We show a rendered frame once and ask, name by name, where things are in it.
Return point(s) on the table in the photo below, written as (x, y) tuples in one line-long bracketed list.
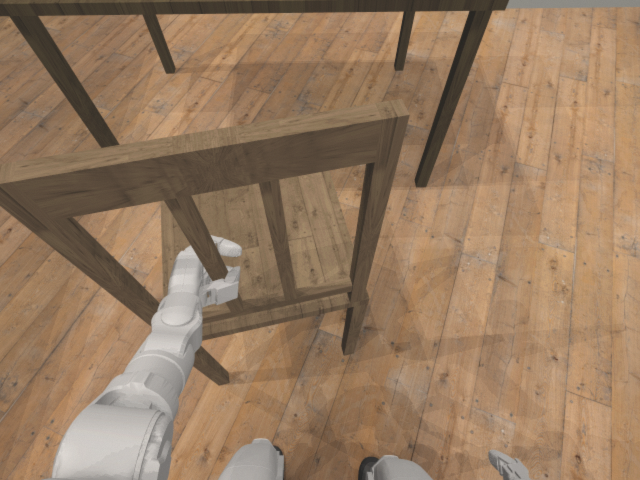
[(24, 14)]

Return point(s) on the chair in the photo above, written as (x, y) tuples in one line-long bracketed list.
[(265, 186)]

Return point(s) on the left robot hand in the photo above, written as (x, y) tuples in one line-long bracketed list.
[(189, 275)]

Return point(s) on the right robot shin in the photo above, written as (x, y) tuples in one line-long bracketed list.
[(385, 457)]

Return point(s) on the robot left upper arm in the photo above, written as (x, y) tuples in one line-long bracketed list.
[(117, 443)]

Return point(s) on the left robot forearm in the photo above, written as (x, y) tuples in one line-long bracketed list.
[(157, 374)]

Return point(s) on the right robot hand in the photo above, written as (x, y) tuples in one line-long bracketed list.
[(509, 468)]

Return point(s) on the robot left thigh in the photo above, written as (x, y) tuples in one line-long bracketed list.
[(256, 461)]

